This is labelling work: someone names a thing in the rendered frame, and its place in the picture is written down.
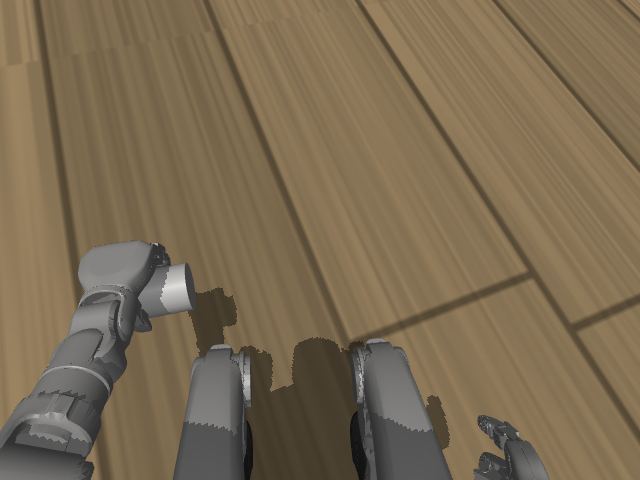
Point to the right robot hand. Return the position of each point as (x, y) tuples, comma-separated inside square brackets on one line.
[(521, 460)]

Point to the left robot arm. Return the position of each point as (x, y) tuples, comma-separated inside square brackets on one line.
[(51, 432)]

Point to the left robot hand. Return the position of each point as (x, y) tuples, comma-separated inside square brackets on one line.
[(129, 265)]

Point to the can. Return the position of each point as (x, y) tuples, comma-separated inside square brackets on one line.
[(170, 290)]

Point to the right robot foot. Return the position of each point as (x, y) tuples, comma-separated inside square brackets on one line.
[(358, 454)]

